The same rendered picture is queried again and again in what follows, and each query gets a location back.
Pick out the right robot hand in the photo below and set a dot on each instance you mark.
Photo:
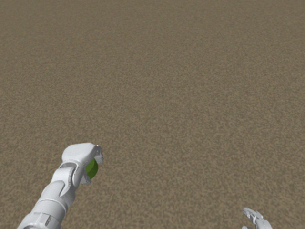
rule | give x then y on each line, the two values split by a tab
257	219

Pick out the left robot arm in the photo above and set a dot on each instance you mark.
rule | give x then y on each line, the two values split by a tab
52	206

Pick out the left robot hand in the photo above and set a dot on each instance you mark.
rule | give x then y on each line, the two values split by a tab
83	153

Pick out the tin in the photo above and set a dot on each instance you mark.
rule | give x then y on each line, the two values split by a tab
92	168

